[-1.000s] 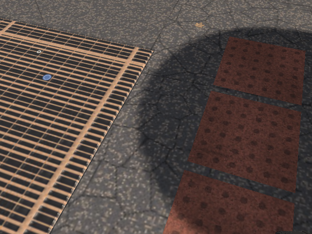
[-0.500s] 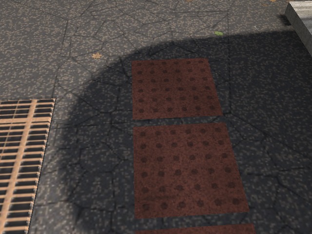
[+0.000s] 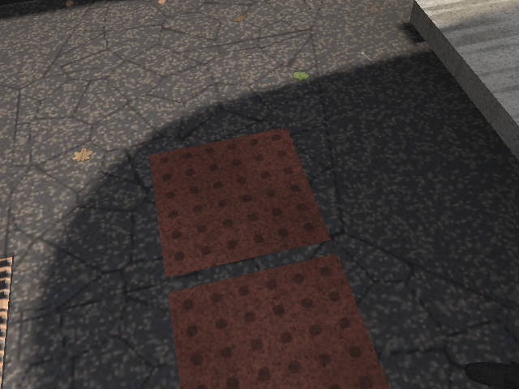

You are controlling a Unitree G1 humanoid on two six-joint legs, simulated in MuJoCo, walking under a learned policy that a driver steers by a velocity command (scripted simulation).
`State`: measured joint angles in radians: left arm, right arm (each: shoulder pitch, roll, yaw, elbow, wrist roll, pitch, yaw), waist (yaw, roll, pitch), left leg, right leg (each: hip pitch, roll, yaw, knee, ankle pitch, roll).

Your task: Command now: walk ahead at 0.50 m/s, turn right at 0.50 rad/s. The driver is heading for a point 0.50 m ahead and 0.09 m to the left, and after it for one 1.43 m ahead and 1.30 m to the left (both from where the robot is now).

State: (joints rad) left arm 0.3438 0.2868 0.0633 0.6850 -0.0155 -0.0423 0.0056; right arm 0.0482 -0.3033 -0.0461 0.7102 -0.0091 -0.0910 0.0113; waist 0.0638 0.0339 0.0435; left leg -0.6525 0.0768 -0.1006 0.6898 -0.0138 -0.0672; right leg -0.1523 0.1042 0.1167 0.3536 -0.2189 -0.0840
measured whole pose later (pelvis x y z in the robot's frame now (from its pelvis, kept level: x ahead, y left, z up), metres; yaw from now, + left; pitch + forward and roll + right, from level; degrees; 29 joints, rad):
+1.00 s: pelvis +0.53 -0.01 +0.00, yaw +8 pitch +1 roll -3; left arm 0.32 0.28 0.08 0.83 0.01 -0.09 0.00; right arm 0.16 -0.31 -0.07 0.73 0.02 -0.02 0.02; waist 0.06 0.05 0.03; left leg -0.68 0.11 -0.05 0.86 -0.06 -0.01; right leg -0.02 0.02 -0.18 0.24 -0.22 -0.02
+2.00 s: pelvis +1.05 +0.19 +0.00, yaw +44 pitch +1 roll -2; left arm 0.31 0.28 0.07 0.84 0.00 -0.09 -0.01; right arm 0.18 -0.32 -0.08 0.63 0.02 -0.01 0.01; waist 0.07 0.05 0.04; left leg -0.69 0.10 -0.06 0.91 -0.11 -0.01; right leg -0.05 0.02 -0.15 0.26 -0.23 -0.02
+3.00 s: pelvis +1.36 +0.67 +0.00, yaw +80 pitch +1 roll -2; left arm 0.32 0.29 0.07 0.84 0.00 -0.09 -0.01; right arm 0.17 -0.31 -0.07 0.62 0.02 -0.01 0.01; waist 0.08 0.04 0.04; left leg -0.69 0.09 -0.06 0.89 -0.11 0.00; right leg -0.04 0.02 -0.15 0.27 -0.24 -0.02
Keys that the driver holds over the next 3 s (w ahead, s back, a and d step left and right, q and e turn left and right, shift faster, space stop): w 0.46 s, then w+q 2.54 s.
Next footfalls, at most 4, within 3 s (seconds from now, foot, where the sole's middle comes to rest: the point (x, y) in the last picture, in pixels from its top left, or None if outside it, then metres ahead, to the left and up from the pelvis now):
0.16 left None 0.28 0.15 -0.78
0.66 right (348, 363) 0.53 -0.12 -0.78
1.18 left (241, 274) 0.77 0.17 -0.78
1.68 right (271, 184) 1.11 0.10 -0.78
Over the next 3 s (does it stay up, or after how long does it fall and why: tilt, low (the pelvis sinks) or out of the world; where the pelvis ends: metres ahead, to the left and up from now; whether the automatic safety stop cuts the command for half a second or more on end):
stays up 1.36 0.67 0.00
